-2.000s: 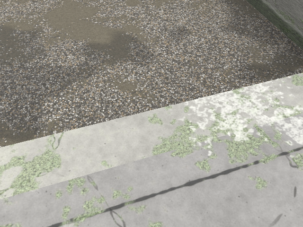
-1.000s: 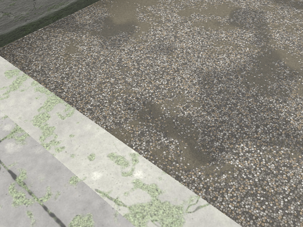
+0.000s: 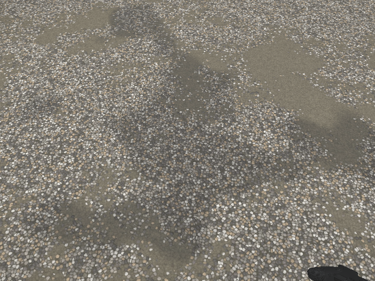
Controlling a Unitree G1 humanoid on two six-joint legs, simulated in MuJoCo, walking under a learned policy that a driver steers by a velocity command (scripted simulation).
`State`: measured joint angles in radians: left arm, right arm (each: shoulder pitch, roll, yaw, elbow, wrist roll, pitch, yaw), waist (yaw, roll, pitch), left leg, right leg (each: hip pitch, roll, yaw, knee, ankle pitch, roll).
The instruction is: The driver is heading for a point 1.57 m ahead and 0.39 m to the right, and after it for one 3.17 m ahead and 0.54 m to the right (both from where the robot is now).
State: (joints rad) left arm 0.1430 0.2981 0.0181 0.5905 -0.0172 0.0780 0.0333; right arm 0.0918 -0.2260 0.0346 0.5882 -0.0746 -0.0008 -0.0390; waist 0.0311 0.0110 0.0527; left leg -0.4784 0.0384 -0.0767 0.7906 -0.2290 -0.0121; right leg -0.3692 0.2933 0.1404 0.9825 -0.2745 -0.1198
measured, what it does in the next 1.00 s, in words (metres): walks backwards, turning right: right foot, then left foot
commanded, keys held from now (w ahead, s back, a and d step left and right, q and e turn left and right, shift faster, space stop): w+e+shift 0.44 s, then w+shift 0.50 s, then w+q+shift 0.06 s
